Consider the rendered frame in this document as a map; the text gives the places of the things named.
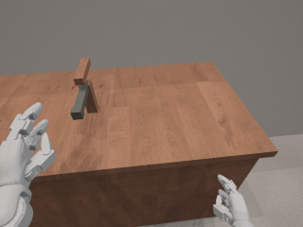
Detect right robot hand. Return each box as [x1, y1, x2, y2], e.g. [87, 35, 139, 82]
[213, 174, 251, 226]

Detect counter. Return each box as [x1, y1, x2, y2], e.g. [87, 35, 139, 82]
[0, 58, 278, 227]

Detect tap lever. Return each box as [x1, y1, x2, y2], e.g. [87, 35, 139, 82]
[70, 82, 89, 120]

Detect robot left forearm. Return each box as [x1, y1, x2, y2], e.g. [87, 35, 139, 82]
[0, 183, 33, 227]

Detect left robot hand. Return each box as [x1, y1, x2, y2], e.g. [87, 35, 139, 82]
[0, 102, 57, 188]

